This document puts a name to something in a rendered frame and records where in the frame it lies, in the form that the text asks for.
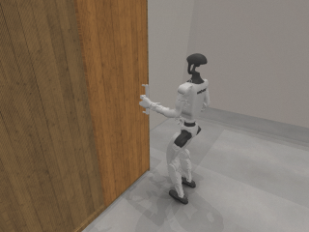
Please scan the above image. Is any robot right upper arm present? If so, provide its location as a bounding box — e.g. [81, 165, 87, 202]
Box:
[202, 79, 211, 109]

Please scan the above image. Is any wardrobe door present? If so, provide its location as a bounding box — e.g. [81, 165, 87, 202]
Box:
[0, 0, 104, 232]
[73, 0, 149, 206]

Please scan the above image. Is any right robot foot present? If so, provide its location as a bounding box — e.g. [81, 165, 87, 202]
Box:
[182, 177, 196, 189]

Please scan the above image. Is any robot left forearm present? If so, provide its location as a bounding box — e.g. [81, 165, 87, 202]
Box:
[149, 102, 177, 118]

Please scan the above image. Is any robot left upper arm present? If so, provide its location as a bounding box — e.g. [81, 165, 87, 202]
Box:
[172, 83, 192, 119]

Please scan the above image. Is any left robot hand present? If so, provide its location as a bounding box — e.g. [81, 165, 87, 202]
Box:
[139, 95, 161, 108]

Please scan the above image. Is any robot left thigh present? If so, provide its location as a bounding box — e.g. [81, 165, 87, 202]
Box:
[166, 131, 188, 171]

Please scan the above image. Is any right robot hand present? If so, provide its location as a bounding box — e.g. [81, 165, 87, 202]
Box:
[175, 116, 184, 125]

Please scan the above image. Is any handle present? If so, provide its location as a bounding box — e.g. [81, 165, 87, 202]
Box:
[141, 84, 150, 115]

